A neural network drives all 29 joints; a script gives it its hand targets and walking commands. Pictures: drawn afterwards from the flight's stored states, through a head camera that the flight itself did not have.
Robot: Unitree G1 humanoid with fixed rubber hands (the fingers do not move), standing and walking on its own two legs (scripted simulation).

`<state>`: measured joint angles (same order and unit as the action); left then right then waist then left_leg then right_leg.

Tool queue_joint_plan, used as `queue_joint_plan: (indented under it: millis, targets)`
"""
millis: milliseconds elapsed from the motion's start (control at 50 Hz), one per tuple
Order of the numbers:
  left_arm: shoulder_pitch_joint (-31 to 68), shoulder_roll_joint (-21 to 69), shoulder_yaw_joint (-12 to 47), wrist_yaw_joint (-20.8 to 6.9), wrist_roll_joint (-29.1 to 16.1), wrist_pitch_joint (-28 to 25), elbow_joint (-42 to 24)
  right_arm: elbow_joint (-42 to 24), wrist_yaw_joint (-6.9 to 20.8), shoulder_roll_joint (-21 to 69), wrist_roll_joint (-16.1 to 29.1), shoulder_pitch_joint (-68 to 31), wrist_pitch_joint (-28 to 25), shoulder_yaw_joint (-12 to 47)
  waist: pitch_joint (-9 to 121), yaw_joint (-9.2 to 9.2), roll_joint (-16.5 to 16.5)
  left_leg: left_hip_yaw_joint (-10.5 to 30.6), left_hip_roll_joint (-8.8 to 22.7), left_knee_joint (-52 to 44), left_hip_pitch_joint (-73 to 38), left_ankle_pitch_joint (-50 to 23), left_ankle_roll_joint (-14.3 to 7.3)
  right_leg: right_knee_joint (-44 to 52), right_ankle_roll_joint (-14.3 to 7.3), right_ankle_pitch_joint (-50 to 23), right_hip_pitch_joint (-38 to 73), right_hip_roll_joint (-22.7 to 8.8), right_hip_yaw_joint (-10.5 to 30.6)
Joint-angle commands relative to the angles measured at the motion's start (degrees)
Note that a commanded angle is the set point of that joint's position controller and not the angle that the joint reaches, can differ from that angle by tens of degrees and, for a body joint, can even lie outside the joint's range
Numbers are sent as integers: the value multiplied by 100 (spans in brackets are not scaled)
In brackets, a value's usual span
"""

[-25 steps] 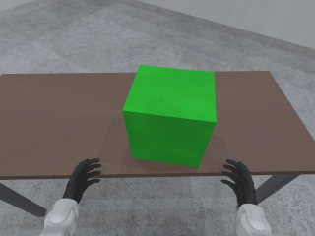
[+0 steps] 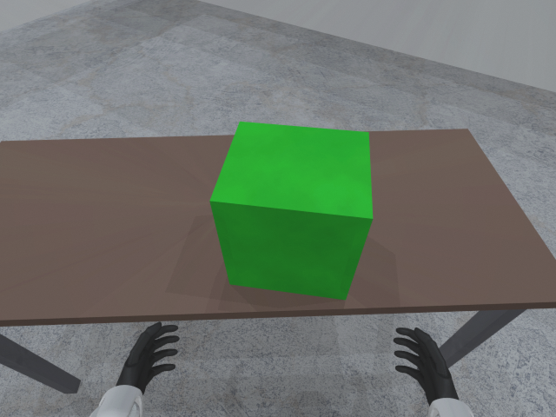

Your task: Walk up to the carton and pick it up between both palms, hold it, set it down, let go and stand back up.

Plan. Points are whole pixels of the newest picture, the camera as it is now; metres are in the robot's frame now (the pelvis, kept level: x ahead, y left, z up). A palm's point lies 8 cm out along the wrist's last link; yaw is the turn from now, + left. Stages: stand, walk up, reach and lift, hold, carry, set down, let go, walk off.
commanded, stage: set down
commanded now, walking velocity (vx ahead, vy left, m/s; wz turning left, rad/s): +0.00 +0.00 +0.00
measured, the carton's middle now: (294, 213) +0.42 +0.00 +0.02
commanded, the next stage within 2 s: let go in 0.54 s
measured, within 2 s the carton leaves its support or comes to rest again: neither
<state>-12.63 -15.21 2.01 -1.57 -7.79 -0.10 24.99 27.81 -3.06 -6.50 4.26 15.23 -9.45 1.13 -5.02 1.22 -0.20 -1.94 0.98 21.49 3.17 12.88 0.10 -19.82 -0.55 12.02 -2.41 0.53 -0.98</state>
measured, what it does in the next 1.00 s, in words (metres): stands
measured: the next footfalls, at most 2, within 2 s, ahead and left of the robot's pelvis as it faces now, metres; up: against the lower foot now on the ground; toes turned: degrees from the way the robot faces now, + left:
none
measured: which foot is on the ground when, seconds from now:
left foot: down 0.00-1.00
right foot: down 0.00-1.00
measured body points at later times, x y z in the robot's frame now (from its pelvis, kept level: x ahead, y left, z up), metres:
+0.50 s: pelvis +0.00 -0.01 +0.00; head +0.01 +0.00 +0.45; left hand +0.16 +0.22 -0.09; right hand +0.16 -0.23 -0.09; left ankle -0.01 +0.11 -0.75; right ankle -0.01 -0.11 -0.75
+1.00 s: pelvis +0.00 -0.01 +0.00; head +0.01 +0.00 +0.45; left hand +0.17 +0.21 -0.09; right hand +0.16 -0.24 -0.10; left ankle -0.01 +0.11 -0.75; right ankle -0.01 -0.11 -0.75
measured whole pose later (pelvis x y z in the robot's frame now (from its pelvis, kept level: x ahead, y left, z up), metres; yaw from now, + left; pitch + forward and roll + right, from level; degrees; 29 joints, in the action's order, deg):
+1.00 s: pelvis +0.00 -0.01 +0.00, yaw -1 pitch -4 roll +0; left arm -9.6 -11.5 0.7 0.4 0.3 7.2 31.5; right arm 43.8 1.5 -9.9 -1.0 10.7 -12.3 -1.6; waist -4.2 0.8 -0.8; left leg -2.8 1.8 21.4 4.5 13.0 0.8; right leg -21.5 -1.3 12.7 -5.0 1.1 -0.6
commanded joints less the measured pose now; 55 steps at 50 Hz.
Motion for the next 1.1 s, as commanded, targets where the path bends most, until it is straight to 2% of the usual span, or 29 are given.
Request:
queue_joint_plan:
  millis: [0, 60, 80, 100, 140, 180, 260, 280, 300, 320, 340, 360, 420, 440, 500, 540, 600, 640, 680, 700, 740, 760, 780, 800, 860, 1020, 1040, 1060, 1080]
  targets:
    - [673, -585, -270, 75, 112, -131, -757, -726, 50, -632, -106, -608, -228, -300, 492, -62, 262, -50, -6, -278, -189, -1436, 234, 412, -204, -456, -232, -44, 37]
    - [772, -567, -266, 109, 120, -32, -559, -551, 105, -569, -204, -690, -156, -324, 398, -49, 115, -108, -5, -346, -42, -1082, 156, 422, -178, -268, -249, -77, 44]
    - [848, -500, -239, 139, 205, -6, -649, -456, 142, -671, -198, -814, -110, -345, 450, 17, 204, -121, -1, -379, -28, -1077, 155, 382, -167, -252, -245, -88, 26]
    - [833, -449, -234, 161, 233, 47, -464, -351, 163, -684, -265, -764, -96, -427, 345, -90, 235, -76, 19, -405, -26, -1018, 164, 370, -190, -171, -330, -63, 34]
    - [833, -457, -307, 174, 318, 116, -391, -258, 200, -712, -304, -830, -74, -356, 364, 47, 216, -143, 20, -405, 1, -989, 135, 363, -176, -143, -277, -88, 46]
    - [778, -394, -291, 180, 393, 161, -426, -103, 214, -773, -339, -832, -119, -418, 502, -7, 123, -146, -1, -350, -18, -1115, 134, 308, -135, -385, -207, -77, 15]
    - [795, -361, -326, 251, 486, 205, -434, 59, 274, -787, -346, -947, -206, -355, 688, 44, 156, -192, -14, -303, -87, -1200, 149, 292, -99, -533, -187, -86, 40]
    - [771, -351, -268, 253, 523, 267, -275, 206, 288, -863, -399, -891, -213, -410, 598, 4, 92, -200, -5, -320, -95, -1202, 145, 282, -98, -549, -257, -86, 57]
    - [790, -366, -349, 240, 557, 314, -207, 274, 296, -824, -450, -880, -207, -404, 552, 70, 42, -207, -35, -308, -84, -1133, 123, 308, -64, -525, -325, -93, 36]
    - [822, -455, -373, 206, 505, 302, -289, 132, 255, -744, -429, -823, -236, -355, 601, 39, -85, -215, -44, -272, -74, -1087, 78, 292, -47, -621, -311, -123, 55]
    - [736, -377, -357, 221, 613, 341, -195, 340, 289, -833, -435, -859, -236, -355, 527, 11, 21, -204, -28, -289, -144, -1145, 100, 268, -13, -674, -388, -150, 45]
    - [749, -426, -401, 197, 558, 325, -245, 275, 273, -790, -479, -849, -266, -353, 601, 54, -135, -248, -55, -270, -198, -1165, 83, 301, 17, -779, -408, -154, 87]
    - [784, -366, -372, 211, 613, 397, -255, 479, 308, -876, -471, -883, -281, -365, 624, 17, 32, -244, -42, -258, -182, -1196, 112, 238, 8, -736, -389, -124, 71]
    - [768, -345, -372, 211, 645, 429, -139, 552, 321, -903, -507, -902, -286, -395, 593, -31, -68, -248, -54, -269, -191, -1196, 94, 231, 40, -838, -449, -128, 72]
    - [845, -356, -369, 241, 636, 415, -378, 495, 338, -858, -466, -940, -380, -380, 739, 9, -4, -267, -42, -228, -195, -1312, 100, 210, 14, -940, -388, -94, 88]
    - [692, -281, -327, 272, 698, 461, -196, 893, 392, -911, -467, -882, -352, -408, 669, -84, 120, -229, -45, -192, -296, -1383, 128, 203, 9, -1015, -517, -92, 58]
    - [667, -273, -332, 254, 712, 467, -279, 850, 376, -925, -499, -806, -425, -439, 774, -134, -28, -219, -57, -181, -256, -1427, 97, 230, 30, -1207, -448, -89, 61]
    - [674, -309, -391, 274, 738, 462, -343, 828, 399, -950, -476, -931, -500, -464, 821, -36, 96, -222, -53, -130, -247, -1534, 123, 185, 33, -1232, -440, -69, 22]
    - [680, -264, -363, 261, 750, 507, -230, 972, 413, -983, -470, -916, -499, -449, 725, -58, 129, -195, -39, -134, -361, -1594, 158, 210, -1, -1177, -523, -53, 29]
    - [698, -250, -358, 236, 737, 528, -201, 963, 417, -984, -487, -907, -511, -476, 689, -54, -28, -189, -50, -128, -368, -1494, 131, 254, 3, -1123, -592, -56, -14]
    - [642, -252, -382, 244, 788, 528, -182, 898, 437, -1010, -506, -856, -542, -450, 798, -59, -82, -197, -43, -136, -337, -1580, 136, 227, -4, -1317, -474, -28, -7]
    - [701, -250, -384, 243, 758, 487, -291, 902, 435, -1011, -480, -896, -559, -469, 896, -69, -30, -180, -53, -139, -329, -1521, 140, 190, 10, -1252, -440, -39, 6]
    - [685, -237, -388, 239, 762, 498, -143, 903, 434, -1005, -482, -933, -574, -454, 839, 5, -50, -187, -52, -110, -381, -1484, 118, 250, 7, -1186, -548, -42, -24]
    - [650, -214, -389, 255, 840, 490, -158, 892, 442, -1030, -474, -903, -587, -460, 860, -23, 19, -146, -39, -111, -408, -1519, 116, 216, 11, -1259, -482, -29, -34]
    - [768, -304, -397, 235, 798, 516, -135, 891, 425, -1038, -516, -938, -560, -472, 793, 14, -58, -169, -34, -136, -375, -1430, 122, 225, -7, -1171, -511, -34, -17]
    - [803, -257, -336, 233, 841, 556, -218, 882, 442, -1018, -530, -906, -461, -489, 637, -54, 127, -168, -34, -141, -375, -1328, 106, 258, -47, -978, -641, -44, -7]
    - [24, -957, -798, 200, 1104, 96, 482, 1258, 301, -1937, -479, -292, 157, -658, 1018, -29, 498, 514, 573, 344, 391, -2498, -82, -367, -22, -1275, -427, -477, 515]
    - [-106, -995, -843, 224, 1068, -54, 628, 1118, 284, -2000, -498, -319, 354, -715, 1207, -31, 233, 550, 636, 324, 384, -2379, -146, -296, 73, -1350, -119, -562, 478]
    - [-10, -1137, -864, 218, 1043, -174, 620, 1083, 248, -2092, -486, -325, 442, -771, 1229, -37, 267, 537, 679, 396, 342, -2424, -156, -434, 50, -1512, -193, -622, 465]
